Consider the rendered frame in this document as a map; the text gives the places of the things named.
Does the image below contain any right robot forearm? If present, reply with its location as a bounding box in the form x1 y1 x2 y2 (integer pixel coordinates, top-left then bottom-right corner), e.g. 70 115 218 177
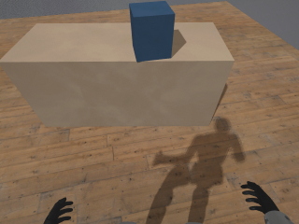
263 210 294 224

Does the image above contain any robot left hand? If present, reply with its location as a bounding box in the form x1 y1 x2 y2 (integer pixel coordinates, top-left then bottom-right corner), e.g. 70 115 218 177
43 197 73 224

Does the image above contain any robot right hand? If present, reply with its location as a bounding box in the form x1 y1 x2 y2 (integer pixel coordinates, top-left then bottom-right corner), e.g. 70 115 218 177
240 181 279 214

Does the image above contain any carton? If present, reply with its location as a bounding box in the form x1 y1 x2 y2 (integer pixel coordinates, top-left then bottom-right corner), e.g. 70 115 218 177
129 1 176 63

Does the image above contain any pedestal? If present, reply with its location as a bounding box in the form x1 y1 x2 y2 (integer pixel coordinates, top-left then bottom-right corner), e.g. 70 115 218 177
0 22 235 127

